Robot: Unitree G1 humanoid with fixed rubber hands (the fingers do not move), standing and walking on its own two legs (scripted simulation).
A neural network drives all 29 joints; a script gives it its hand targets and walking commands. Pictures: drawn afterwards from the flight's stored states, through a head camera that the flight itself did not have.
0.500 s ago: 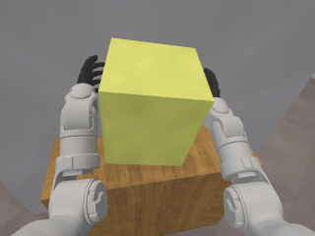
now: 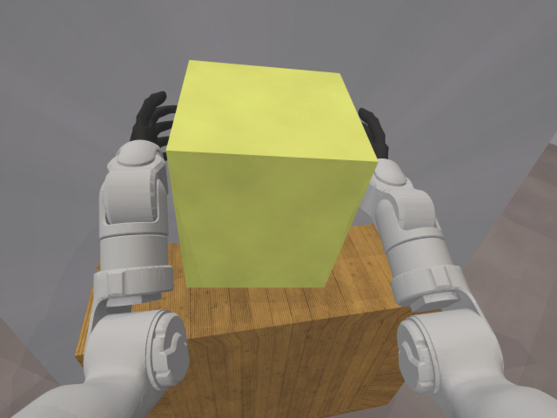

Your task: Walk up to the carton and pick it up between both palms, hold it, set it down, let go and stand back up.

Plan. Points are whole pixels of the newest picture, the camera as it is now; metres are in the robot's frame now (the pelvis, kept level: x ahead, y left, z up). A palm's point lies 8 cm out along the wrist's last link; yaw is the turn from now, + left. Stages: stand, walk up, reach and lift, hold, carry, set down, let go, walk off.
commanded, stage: hold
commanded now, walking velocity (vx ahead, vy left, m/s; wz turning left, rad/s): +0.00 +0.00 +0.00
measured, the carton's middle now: (261, 182) +0.38 +0.01 +0.19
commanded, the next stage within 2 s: none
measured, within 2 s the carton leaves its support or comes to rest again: neither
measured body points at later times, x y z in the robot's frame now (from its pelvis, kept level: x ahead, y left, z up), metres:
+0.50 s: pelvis +0.00 +0.00 +0.00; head -0.06 +0.02 +0.44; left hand +0.39 +0.15 +0.25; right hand +0.38 -0.15 +0.23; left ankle +0.02 +0.13 -0.75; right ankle +0.03 -0.12 -0.75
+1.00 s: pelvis +0.00 +0.00 +0.00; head -0.06 +0.02 +0.44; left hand +0.39 +0.15 +0.25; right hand +0.38 -0.15 +0.23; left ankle +0.02 +0.13 -0.75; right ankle +0.03 -0.12 -0.75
